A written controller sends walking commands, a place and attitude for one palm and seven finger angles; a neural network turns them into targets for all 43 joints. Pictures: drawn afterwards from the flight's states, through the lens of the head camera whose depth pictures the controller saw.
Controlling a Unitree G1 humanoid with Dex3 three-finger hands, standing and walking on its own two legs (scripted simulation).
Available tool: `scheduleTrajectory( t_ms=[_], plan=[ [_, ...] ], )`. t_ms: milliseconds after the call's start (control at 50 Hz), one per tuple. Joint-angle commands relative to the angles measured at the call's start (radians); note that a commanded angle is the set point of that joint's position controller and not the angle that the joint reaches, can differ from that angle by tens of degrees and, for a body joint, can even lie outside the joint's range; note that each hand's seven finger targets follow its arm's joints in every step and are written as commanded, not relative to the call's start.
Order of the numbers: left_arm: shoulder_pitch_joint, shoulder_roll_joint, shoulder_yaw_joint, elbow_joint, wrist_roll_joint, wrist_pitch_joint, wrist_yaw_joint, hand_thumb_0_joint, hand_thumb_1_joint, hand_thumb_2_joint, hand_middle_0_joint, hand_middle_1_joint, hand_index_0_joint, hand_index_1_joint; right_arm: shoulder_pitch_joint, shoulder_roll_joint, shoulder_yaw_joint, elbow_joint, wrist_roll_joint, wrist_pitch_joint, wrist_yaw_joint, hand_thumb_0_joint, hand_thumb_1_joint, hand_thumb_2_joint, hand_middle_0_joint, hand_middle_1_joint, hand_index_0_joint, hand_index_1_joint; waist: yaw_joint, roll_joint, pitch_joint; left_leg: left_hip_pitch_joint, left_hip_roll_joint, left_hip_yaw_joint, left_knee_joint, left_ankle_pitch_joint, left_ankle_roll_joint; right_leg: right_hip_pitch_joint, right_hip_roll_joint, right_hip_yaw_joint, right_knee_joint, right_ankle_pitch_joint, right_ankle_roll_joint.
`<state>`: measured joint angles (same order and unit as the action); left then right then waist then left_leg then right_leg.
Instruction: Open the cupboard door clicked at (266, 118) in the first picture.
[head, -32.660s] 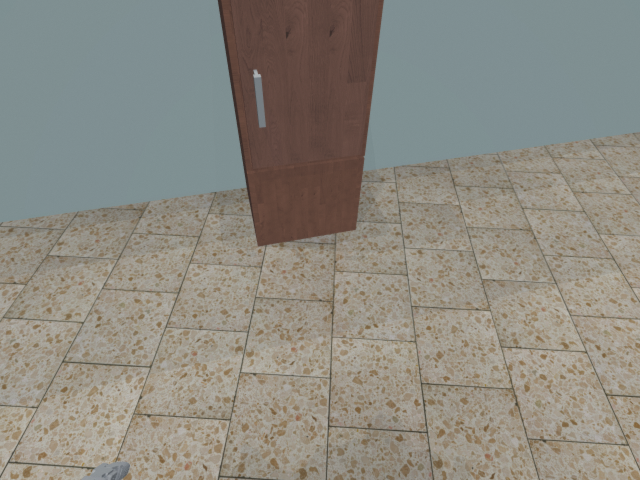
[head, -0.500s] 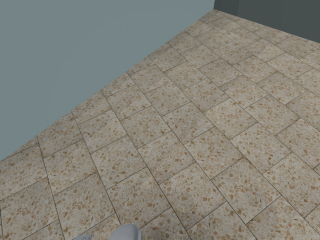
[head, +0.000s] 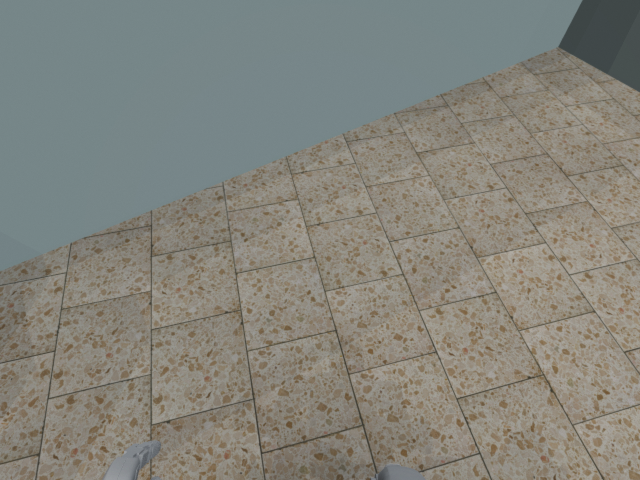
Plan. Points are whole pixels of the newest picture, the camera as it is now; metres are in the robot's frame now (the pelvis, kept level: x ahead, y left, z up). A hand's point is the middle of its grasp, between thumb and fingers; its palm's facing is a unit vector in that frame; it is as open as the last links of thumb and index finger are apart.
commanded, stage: turn to face it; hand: left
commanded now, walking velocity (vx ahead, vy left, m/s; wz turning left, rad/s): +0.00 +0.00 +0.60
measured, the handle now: out of the picture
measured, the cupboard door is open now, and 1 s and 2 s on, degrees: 44 44 44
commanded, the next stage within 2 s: none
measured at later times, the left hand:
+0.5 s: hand out of the picture -0.02 +0.18 -0.18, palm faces +0.36 -0.90 -0.24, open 7.3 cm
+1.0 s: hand out of the picture +0.03 +0.18 -0.14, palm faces +0.53 -0.79 -0.30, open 7.3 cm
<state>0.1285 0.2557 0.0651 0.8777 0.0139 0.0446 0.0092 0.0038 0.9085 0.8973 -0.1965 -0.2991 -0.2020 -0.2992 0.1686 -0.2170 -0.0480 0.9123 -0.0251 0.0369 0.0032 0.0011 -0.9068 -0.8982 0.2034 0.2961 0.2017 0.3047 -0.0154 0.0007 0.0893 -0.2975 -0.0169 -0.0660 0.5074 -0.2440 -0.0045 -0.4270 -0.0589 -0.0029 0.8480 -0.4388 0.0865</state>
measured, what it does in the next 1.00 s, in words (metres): steps on the spot, turning left: right foot, then left foot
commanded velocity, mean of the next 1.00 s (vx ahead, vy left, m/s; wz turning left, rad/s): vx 0.00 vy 0.00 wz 0.60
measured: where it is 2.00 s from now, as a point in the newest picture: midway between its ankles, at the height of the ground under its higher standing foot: outside the picture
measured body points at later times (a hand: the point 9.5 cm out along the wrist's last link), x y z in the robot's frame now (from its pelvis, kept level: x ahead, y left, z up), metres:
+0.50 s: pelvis +0.01 -0.02 -0.01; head +0.06 +0.01 +0.44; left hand -0.04 +0.23 -0.16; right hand +0.21 -0.23 -0.14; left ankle -0.02 +0.08 -0.74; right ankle +0.01 -0.13 -0.74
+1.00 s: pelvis +0.04 -0.06 -0.01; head +0.10 -0.05 +0.44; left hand +0.01 +0.22 -0.12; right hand +0.23 -0.25 -0.17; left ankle -0.03 +0.06 -0.71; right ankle +0.09 -0.15 -0.74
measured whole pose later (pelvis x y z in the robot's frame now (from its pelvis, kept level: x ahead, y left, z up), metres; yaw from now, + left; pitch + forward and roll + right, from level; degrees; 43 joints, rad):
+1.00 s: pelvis +0.04 -0.06 -0.01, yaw +35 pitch +1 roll +1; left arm 0.11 0.21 0.04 0.86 0.02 0.01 0.02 0.00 0.91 0.90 -0.20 -0.30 -0.20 -0.30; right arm 0.19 -0.25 -0.08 0.95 -0.01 0.06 0.00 0.00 -0.91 -0.90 0.20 0.30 0.20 0.30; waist -0.04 0.05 0.09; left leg -0.42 -0.06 -0.11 0.81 -0.45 -0.03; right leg -0.28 -0.02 -0.05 0.58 -0.33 -0.01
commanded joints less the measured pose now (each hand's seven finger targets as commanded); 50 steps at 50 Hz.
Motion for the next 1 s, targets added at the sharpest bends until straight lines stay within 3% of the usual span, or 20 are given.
scheduleTrajectory(
  t_ms=[0, 20, 60, 80, 160, 360, 440, 460, 480, 500, 520, 580, 640, 800, 880, 900, 920, 940, 960, 980],
  plan=[
    [0.092, 0.072, 0.019, -0.063, -0.007, -0.033, 0.004, 0.0, 0.9, 0.9, -0.2, -0.3, -0.2, -0.3, -0.041, -0.226, -0.07, -0.084, 0.004, -0.008, -0.013, 0.0, -0.9, -0.9, 0.2, 0.3, 0.2, 0.3, 0.038, 0.162, -0.159, 0.009, 0.179, -0.232, -0.041, 0.35, 0.126, 0.22, 0.057, -0.051, -0.284, 0.131, -0.011],
    [0.155, 0.105, 0.028, -0.05, -0.003, -0.043, 0.008, 0.0, 0.9, 0.9, -0.2, -0.3, -0.2, -0.3, -0.061, -0.203, -0.069, -0.093, 0.012, -0.008, -0.01, 0.0, -0.9, -0.9, 0.2, 0.3, 0.2, 0.3, 0.071, 0.098, -0.17, -0.078, 0.127, -0.199, 0.026, 0.221, 0.081, 0.349, 0.019, -0.023, -0.434, 0.235, -0.016],
    [0.179, 0.249, 0.048, -0.051, 0.015, -0.051, 0.023, 0.0, 0.9, 0.9, -0.2, -0.3, -0.2, -0.3, -0.068, -0.119, -0.059, -0.125, 0.015, -0.009, -0.002, 0.0, -0.9, -0.9, 0.2, 0.3, 0.2, 0.3, 0.091, -0.354, -0.152, -0.331, -0.061, 0.028, 0.486, -0.405, -0.039, 0.413, -0.448, 0.408, -0.593, 0.402, -0.198],
    [0.144, 0.212, 0.035, -0.057, 0.009, -0.052, 0.024, 0.0, 0.9, 0.9, -0.2, -0.3, -0.2, -0.3, -0.054, -0.155, -0.064, -0.111, 0.008, -0.003, 0.002, 0.0, -0.9, -0.9, 0.2, 0.3, 0.2, 0.3, 0.067, -0.24, -0.135, -0.31, -0.006, -0.023, 0.649, -0.371, -0.028, 0.327, -0.434, 0.328, -0.562, 0.411, -0.242],
    [0.035, 0.1, 0.01, -0.084, 0.002, -0.056, 0.025, 0.0, 0.9, 0.9, -0.2, -0.3, -0.2, -0.3, -0.023, -0.112, -0.055, -0.049, 0.006, 0.022, 0.02, 0.0, -0.9, -0.9, 0.2, 0.3, 0.2, 0.3, -0.004, -0.197, -0.089, -0.299, 0.042, 0.035, 0.732, -0.17, -0.064, 0.296, -0.254, 0.034, -0.503, 0.591, -0.186],
    [0.169, 0.152, 0.039, -0.032, 0.015, -0.056, 0.022, 0.0, 0.9, 0.9, -0.2, -0.3, -0.2, -0.3, -0.135, -0.07, -0.031, -0.078, 0.015, 0.011, 0.028, 0.0, -0.9, -0.9, 0.2, 0.3, 0.2, 0.3, 0.067, -0.195, -0.119, -0.181, 0.031, 0.16, 0.284, -0.211, -0.057, 0.438, -0.313, -0.077, -0.419, 0.776, -0.205],
    [0.141, 0.168, 0.048, -0.025, 0.007, -0.053, 0.012, 0.0, 0.9, 0.9, -0.2, -0.3, -0.2, -0.3, -0.033, -0.101, -0.038, -0.063, 0.013, -0.005, 0.022, 0.0, -0.9, -0.9, 0.2, 0.3, 0.2, 0.3, 0.007, -0.177, -0.171, 0.058, 0.004, 0.181, 0.009, -0.035, -0.023, 0.345, -0.296, -0.154, -0.256, 0.736, -0.138],
    [0.126, 0.151, 0.045, -0.037, 0.0, -0.049, 0.009, 0.0, 0.9, 0.9, -0.2, -0.3, -0.2, -0.3, 0.045, -0.153, -0.053, -0.043, 0.008, -0.012, 0.021, 0.0, -0.9, -0.9, 0.2, 0.3, 0.2, 0.3, -0.042, -0.066, -0.215, 0.247, 0.068, 0.106, -0.075, 0.149, 0.009, 0.204, -0.267, -0.191, -0.101, 0.592, -0.09],
    [0.091, 0.075, 0.029, -0.078, -0.007, -0.044, 0.0, 0.0, 0.9, 0.9, -0.2, -0.3, -0.2, -0.3, 0.127, -0.28, -0.086, -0.034, 0.0, -0.019, 0.012, 0.0, -0.9, -0.9, 0.2, 0.3, 0.2, 0.3, -0.093, 0.284, -0.241, 0.406, 0.37, -0.311, -0.113, 0.531, 0.155, -0.118, -0.1, -0.214, 0.147, -0.079, -0.004],
    [0.02, 0.069, 0.015, -0.112, 0.002, -0.029, 0.009, 0.0, 0.9, 0.9, -0.2, -0.3, -0.2, -0.3, 0.18, -0.312, -0.088, -0.014, 0.007, -0.008, 0.0, 0.0, -0.9, -0.9, 0.2, 0.3, 0.2, 0.3, -0.106, 0.267, -0.244, 0.379, 0.461, -0.383, -0.112, 0.763, 0.259, -0.193, -0.065, -0.073, 0.272, -0.255, -0.009],
    [-0.015, 0.088, 0.015, -0.126, 0.005, -0.023, 0.013, 0.0, 0.9, 0.9, -0.2, -0.3, -0.2, -0.3, 0.16, -0.292, -0.077, -0.02, 0.004, -0.006, -0.005, 0.0, -0.9, -0.9, 0.2, 0.3, 0.2, 0.3, -0.09, 0.149, -0.188, 0.298, 0.444, -0.298, -0.112, 0.649, 0.262, -0.18, -0.089, -0.027, 0.304, -0.206, -0.021],
    [0.026, 0.091, 0.027, -0.057, 0.009, -0.011, 0.006, 0.0, 0.9, 0.9, -0.2, -0.3, -0.2, -0.3, 0.007, -0.223, -0.053, -0.062, 0.002, -0.016, -0.025, 0.0, -0.9, -0.9, 0.2, 0.3, 0.2, 0.3, -0.018, 0.186, -0.116, 0.171, 0.285, -0.194, -0.16, 0.474, 0.182, -0.165, -0.069, 0.014, 0.349, -0.012, 0.0],
    [0.065, 0.087, 0.027, -0.039, 0.008, -0.01, -0.001, 0.0, 0.9, 0.9, -0.2, -0.3, -0.2, -0.3, -0.009, -0.209, -0.047, -0.067, 0.005, -0.026, -0.022, 0.0, -0.9, -0.9, 0.2, 0.3, 0.2, 0.3, 0.013, 0.126, -0.135, 0.157, 0.231, -0.138, -0.165, 0.424, 0.154, -0.123, -0.047, 0.006, 0.31, 0.063, 0.007],
    [-0.016, 0.062, 0.015, -0.088, 0.0, -0.019, 0.003, 0.0, 0.9, 0.9, -0.2, -0.3, -0.2, -0.3, 0.024, -0.219, -0.063, -0.057, -0.003, -0.017, -0.014, 0.0, -0.9, -0.9, 0.2, 0.3, 0.2, 0.3, -0.012, 0.157, -0.138, 0.129, 0.209, -0.243, -0.131, 0.359, 0.169, -0.004, 0.021, -0.019, -0.033, 0.002, 0.004],
    [0.09, 0.075, 0.021, -0.065, -0.009, -0.037, 0.009, 0.0, 0.9, 0.9, -0.2, -0.3, -0.2, -0.3, -0.026, -0.212, -0.072, -0.07, 0.007, -0.01, -0.015, 0.0, -0.9, -0.9, 0.2, 0.3, 0.2, 0.3, 0.04, 0.163, -0.175, 0.013, 0.159, -0.263, -0.024, 0.376, 0.12, 0.257, 0.055, -0.036, -0.345, 0.168, -0.012],
    [0.143, 0.117, 0.031, -0.055, -0.004, -0.048, 0.015, 0.0, 0.9, 0.9, -0.2, -0.3, -0.2, -0.3, -0.03, -0.173, -0.068, -0.078, 0.016, -0.011, -0.011, 0.0, -0.9, -0.9, 0.2, 0.3, 0.2, 0.3, 0.068, 0.057, -0.199, -0.113, 0.099, -0.229, 0.057, 0.202, 0.069, 0.425, -0.026, 0.038, -0.49, 0.254, -0.028],
    [0.174, 0.223, 0.052, -0.052, 0.015, -0.057, 0.026, 0.0, 0.9, 0.9, -0.2, -0.3, -0.2, -0.3, -0.021, -0.103, -0.059, -0.096, 0.024, -0.013, -0.004, 0.0, -0.9, -0.9, 0.2, 0.3, 0.2, 0.3, 0.082, -0.262, -0.21, -0.305, -0.05, -0.039, 0.282, -0.195, -0.019, 0.551, -0.311, 0.311, -0.577, 0.342, -0.117],
    [0.157, 0.236, 0.043, -0.055, 0.012, -0.052, 0.027, 0.0, 0.9, 0.9, -0.2, -0.3, -0.2, -0.3, -0.038, -0.134, -0.066, -0.101, 0.012, -0.009, -0.003, 0.0, -0.9, -0.9, 0.2, 0.3, 0.2, 0.3, 0.076, -0.29, -0.172, -0.313, -0.049, 0.001, 0.526, -0.406, -0.037, 0.408, -0.461, 0.387, -0.571, 0.474, -0.22],
    [0.104, 0.178, 0.025, -0.064, 0.006, -0.053, 0.027, 0.0, 0.9, 0.9, -0.2, -0.3, -0.2, -0.3, -0.027, -0.142, -0.066, -0.083, 0.003, -0.001, 0.003, 0.0, -0.9, -0.9, 0.2, 0.3, 0.2, 0.3, 0.043, -0.192, -0.118, -0.315, -0.012, -0.036, 0.66, -0.334, -0.034, 0.341, -0.397, 0.275, -0.547, 0.502, -0.234],
    [0.057, 0.127, 0.018, -0.068, 0.003, -0.06, 0.029, 0.0, 0.9, 0.9, -0.2, -0.3, -0.2, -0.3, -0.009, -0.141, -0.069, -0.052, 0.003, 0.008, 0.004, 0.0, -0.9, -0.9, 0.2, 0.3, 0.2, 0.3, 0.013, -0.27, -0.099, -0.329, 0.015, -0.033, 0.717, -0.283, -0.044, 0.329, -0.338, 0.224, -0.533, 0.585, -0.214]
  ],
)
